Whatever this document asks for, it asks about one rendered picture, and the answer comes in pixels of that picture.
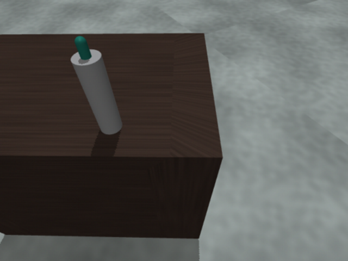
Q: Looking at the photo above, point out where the bottle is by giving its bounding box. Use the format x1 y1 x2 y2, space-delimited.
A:
71 36 122 134

